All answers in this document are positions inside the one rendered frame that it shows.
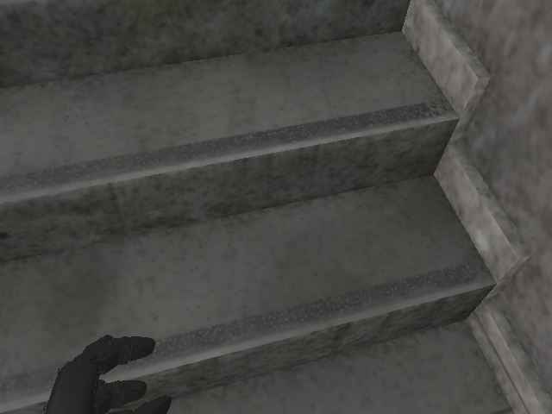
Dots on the robot left hand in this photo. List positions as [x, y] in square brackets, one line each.
[78, 389]

